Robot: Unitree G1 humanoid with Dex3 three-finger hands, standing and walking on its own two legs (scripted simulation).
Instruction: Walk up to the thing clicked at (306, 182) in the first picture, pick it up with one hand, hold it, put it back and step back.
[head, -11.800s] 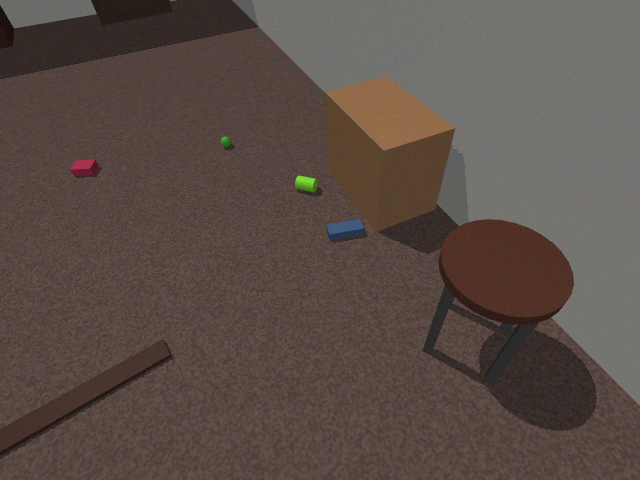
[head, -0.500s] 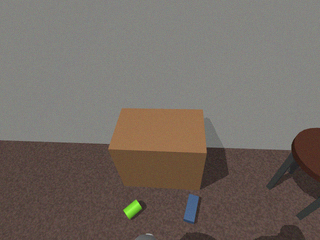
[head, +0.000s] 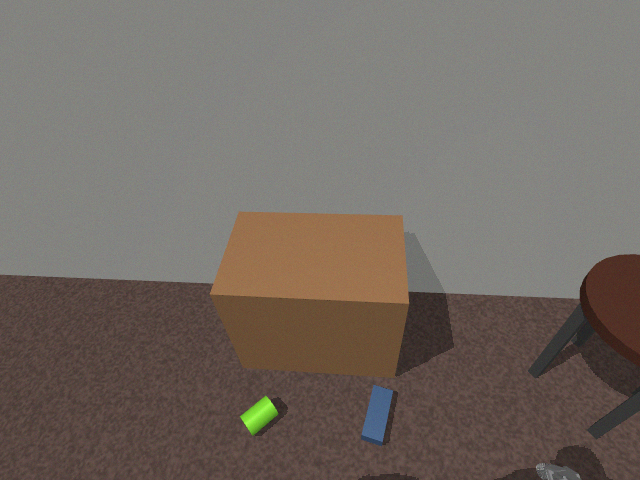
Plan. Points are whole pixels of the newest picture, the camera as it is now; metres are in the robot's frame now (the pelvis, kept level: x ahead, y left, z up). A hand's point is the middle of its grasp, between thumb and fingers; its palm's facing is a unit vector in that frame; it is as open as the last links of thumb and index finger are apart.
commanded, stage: stand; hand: left
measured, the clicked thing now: (259, 415) +0.46 +0.27 -0.72
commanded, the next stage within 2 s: none
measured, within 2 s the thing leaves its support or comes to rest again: neither
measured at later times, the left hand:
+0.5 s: hand out of the picture +0.11 +0.25 -0.13, palm faces -0.02 -0.94 -0.33, open 7.4 cm
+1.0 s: hand out of the picture +0.07 +0.27 -0.14, palm faces -0.01 -0.94 -0.34, open 7.4 cm
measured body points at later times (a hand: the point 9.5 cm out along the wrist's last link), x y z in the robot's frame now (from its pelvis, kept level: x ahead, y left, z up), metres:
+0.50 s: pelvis +0.00 +0.00 +0.02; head +0.00 +0.00 +0.47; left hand +0.11 +0.30 -0.10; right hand +0.08 -0.30 -0.11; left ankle +0.04 +0.14 -0.72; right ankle +0.01 -0.11 -0.72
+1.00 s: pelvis +0.01 +0.01 +0.02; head +0.02 +0.01 +0.47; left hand +0.07 +0.31 -0.11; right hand +0.09 -0.29 -0.11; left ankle +0.04 +0.14 -0.72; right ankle +0.01 -0.11 -0.72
